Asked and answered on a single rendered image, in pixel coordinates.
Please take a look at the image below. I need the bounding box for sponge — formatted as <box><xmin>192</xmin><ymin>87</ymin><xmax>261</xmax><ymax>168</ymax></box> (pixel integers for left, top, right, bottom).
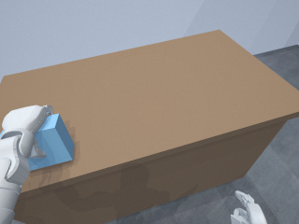
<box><xmin>0</xmin><ymin>113</ymin><xmax>75</xmax><ymax>171</ymax></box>

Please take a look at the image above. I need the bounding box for robot right hand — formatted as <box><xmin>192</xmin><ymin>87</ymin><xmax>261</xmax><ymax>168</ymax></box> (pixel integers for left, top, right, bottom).
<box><xmin>231</xmin><ymin>190</ymin><xmax>267</xmax><ymax>224</ymax></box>

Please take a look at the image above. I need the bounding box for left robot forearm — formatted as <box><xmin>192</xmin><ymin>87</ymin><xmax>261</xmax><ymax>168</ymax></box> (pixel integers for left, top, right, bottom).
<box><xmin>0</xmin><ymin>128</ymin><xmax>36</xmax><ymax>224</ymax></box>

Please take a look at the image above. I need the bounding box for table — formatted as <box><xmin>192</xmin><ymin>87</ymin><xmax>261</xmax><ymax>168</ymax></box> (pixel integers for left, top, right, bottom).
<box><xmin>0</xmin><ymin>30</ymin><xmax>299</xmax><ymax>224</ymax></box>

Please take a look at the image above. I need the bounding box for robot left hand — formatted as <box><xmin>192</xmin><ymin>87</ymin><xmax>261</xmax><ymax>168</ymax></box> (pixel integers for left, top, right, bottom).
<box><xmin>2</xmin><ymin>105</ymin><xmax>54</xmax><ymax>159</ymax></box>

